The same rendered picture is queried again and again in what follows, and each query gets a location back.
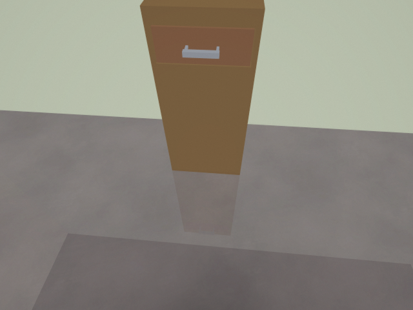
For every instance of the handle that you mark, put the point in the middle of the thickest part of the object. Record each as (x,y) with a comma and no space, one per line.
(210,54)

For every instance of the cabinet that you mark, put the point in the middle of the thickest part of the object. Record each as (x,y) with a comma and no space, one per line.
(204,108)

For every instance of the drawer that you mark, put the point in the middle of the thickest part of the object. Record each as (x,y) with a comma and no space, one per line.
(235,44)

